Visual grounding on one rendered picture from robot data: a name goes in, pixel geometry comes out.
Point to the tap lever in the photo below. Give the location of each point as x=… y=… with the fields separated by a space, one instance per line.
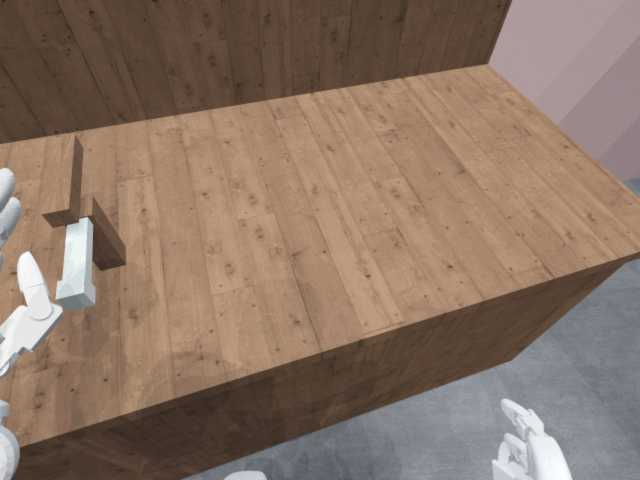
x=75 y=290

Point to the left robot forearm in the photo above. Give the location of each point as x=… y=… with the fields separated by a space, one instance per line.
x=9 y=447

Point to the counter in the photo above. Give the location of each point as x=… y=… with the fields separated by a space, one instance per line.
x=303 y=211

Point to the right robot hand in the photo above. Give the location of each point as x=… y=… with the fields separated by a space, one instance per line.
x=540 y=458

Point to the left robot hand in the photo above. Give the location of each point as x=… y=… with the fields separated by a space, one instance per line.
x=27 y=327

